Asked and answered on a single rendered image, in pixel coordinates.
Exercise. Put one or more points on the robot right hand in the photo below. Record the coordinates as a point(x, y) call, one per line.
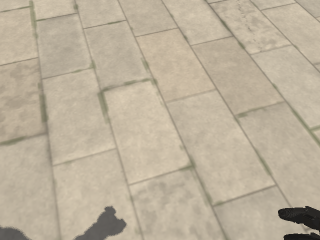
point(308, 216)

